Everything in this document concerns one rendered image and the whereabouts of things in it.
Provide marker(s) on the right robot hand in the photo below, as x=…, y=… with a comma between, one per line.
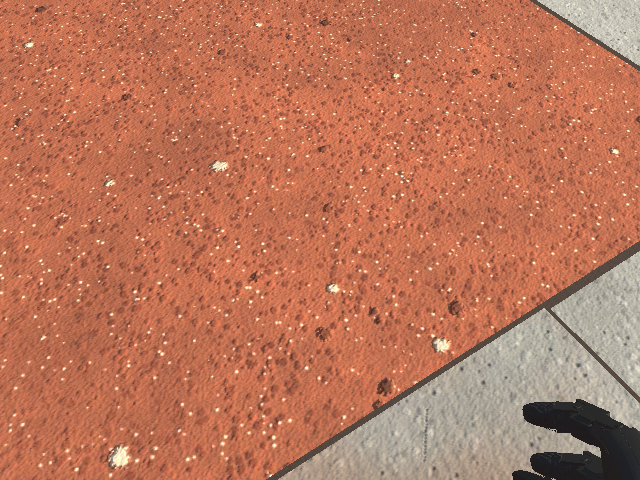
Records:
x=619, y=444

